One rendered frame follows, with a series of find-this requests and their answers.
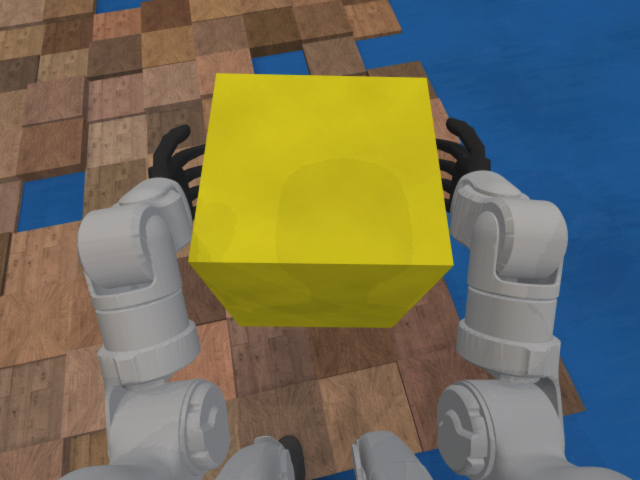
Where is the robot right thigh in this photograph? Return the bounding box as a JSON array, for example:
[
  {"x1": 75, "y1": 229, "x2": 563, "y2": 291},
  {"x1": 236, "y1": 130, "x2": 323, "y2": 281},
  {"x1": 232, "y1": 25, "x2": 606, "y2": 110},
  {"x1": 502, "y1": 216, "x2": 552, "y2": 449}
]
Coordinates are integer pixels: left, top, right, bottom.
[{"x1": 351, "y1": 431, "x2": 433, "y2": 480}]

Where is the robot thigh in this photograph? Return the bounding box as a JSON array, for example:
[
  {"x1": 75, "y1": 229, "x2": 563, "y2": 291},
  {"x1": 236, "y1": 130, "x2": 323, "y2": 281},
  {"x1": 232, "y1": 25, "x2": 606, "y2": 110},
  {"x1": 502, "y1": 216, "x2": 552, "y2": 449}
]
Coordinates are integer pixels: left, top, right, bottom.
[
  {"x1": 215, "y1": 443, "x2": 292, "y2": 480},
  {"x1": 351, "y1": 431, "x2": 433, "y2": 480}
]

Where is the robot left thigh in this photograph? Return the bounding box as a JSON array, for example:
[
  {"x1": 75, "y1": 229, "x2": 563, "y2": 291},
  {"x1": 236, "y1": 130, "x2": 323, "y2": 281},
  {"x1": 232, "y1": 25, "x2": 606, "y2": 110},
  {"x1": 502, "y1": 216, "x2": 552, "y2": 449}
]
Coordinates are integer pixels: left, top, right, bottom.
[{"x1": 215, "y1": 443, "x2": 292, "y2": 480}]

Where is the right robot upper arm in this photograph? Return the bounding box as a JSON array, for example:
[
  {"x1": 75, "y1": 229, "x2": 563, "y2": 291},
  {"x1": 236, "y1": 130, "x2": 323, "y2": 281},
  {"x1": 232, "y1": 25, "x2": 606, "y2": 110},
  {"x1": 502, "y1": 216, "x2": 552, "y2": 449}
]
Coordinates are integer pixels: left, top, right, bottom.
[{"x1": 437, "y1": 380, "x2": 632, "y2": 480}]

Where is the carton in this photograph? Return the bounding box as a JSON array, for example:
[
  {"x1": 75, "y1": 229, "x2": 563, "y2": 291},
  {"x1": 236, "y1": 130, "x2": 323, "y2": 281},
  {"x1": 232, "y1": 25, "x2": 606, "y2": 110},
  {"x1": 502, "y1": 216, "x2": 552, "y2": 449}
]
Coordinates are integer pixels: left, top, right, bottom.
[{"x1": 188, "y1": 73, "x2": 454, "y2": 328}]

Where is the right robot hand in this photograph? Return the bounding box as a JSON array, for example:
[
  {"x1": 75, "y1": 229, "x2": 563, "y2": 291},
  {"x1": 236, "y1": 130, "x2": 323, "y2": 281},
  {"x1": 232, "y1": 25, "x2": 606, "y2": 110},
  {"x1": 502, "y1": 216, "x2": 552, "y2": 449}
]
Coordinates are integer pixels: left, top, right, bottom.
[{"x1": 436, "y1": 118, "x2": 491, "y2": 213}]

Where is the left robot forearm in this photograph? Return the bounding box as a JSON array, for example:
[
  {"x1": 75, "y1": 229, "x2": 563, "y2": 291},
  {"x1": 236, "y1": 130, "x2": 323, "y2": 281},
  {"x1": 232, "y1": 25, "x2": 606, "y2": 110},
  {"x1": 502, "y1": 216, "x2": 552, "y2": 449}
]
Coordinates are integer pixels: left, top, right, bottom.
[{"x1": 77, "y1": 177, "x2": 201, "y2": 461}]

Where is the left robot hand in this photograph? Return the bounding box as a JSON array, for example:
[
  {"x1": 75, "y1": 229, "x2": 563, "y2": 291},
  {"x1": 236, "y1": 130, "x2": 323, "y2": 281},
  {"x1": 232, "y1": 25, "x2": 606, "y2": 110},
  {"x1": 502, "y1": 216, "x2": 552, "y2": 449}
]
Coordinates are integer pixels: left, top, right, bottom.
[{"x1": 148, "y1": 124, "x2": 206, "y2": 221}]

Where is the right robot forearm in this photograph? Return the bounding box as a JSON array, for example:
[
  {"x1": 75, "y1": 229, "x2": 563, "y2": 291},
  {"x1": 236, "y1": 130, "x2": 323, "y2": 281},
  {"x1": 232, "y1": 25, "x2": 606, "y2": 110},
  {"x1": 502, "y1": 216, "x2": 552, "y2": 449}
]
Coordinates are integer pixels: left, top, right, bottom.
[{"x1": 449, "y1": 170, "x2": 568, "y2": 451}]

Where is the left robot upper arm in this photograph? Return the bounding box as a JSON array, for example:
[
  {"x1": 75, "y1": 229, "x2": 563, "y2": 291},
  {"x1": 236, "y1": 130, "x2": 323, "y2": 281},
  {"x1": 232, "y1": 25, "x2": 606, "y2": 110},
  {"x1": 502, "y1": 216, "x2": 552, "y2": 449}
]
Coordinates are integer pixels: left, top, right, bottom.
[{"x1": 58, "y1": 378, "x2": 231, "y2": 480}]

